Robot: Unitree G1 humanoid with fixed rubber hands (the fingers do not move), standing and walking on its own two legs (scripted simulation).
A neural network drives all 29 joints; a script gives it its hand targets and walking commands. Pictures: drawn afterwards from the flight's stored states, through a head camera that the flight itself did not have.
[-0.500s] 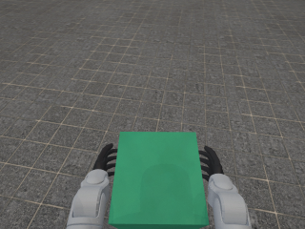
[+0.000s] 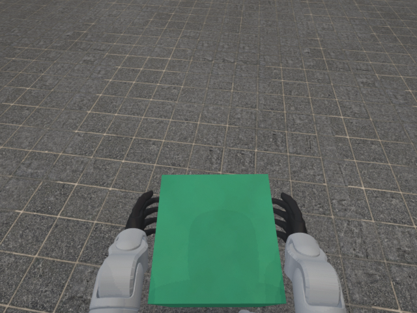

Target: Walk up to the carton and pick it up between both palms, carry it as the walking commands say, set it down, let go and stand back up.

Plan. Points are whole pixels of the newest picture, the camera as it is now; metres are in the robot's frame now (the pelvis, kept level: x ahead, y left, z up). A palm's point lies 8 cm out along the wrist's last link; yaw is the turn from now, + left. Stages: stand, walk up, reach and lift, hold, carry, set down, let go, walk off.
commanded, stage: carry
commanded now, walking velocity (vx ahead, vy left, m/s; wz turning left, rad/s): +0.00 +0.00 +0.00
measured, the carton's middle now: (215, 247) +0.28 -0.02 -0.06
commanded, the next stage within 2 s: none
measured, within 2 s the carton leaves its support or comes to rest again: neither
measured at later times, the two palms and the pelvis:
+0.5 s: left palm (144, 111) +0.60 +0.14 +0.05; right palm (257, 114) +0.57 -0.15 +0.05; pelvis +0.31 +0.02 +0.02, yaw -3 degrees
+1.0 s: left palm (146, 62) +0.85 +0.16 +0.04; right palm (236, 62) +0.84 -0.13 +0.04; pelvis +0.57 +0.02 +0.01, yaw +0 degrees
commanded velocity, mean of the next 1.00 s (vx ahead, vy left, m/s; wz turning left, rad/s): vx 0.00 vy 0.00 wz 0.00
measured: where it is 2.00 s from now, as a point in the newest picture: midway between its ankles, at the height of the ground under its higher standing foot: (189, 151)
